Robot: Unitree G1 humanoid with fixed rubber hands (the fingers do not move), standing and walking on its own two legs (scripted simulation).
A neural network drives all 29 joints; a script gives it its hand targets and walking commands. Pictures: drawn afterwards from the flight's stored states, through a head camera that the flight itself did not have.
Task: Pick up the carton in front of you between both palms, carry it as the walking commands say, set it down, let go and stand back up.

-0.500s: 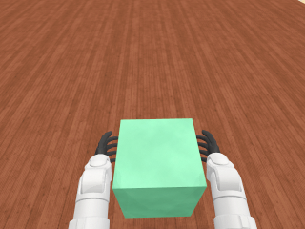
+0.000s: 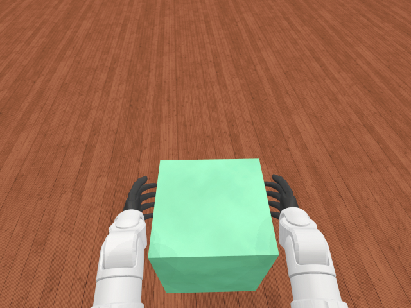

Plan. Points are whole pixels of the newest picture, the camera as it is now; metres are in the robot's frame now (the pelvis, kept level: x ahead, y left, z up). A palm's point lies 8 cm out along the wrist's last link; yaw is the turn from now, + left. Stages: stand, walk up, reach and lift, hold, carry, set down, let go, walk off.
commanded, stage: carry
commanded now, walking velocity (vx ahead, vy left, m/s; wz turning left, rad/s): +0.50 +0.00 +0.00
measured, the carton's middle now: (210, 229) +0.29 +0.00 -0.06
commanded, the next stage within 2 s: none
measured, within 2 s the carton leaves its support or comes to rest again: neither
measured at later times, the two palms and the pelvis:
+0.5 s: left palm (149, 135) +0.52 +0.14 +0.02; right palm (263, 126) +0.53 -0.16 +0.02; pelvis +0.23 -0.02 -0.02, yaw +3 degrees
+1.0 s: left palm (158, 111) +0.61 +0.13 +0.02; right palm (263, 106) +0.61 -0.17 +0.02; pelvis +0.32 -0.03 -0.01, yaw +2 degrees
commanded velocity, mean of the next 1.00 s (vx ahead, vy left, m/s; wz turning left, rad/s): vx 0.06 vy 0.00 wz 0.00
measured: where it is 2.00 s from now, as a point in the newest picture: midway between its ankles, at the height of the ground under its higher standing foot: (215, 306)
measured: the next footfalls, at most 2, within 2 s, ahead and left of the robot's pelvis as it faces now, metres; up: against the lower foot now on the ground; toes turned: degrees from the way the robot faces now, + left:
right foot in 0.12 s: +0.24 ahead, -0.14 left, +0.00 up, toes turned -5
left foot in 0.46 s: +0.35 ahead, +0.09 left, +0.00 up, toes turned -17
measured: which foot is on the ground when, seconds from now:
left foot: down 0.00-0.14, up 0.16-0.44, down 0.46-1.00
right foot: up 0.00-0.10, down 0.12-1.00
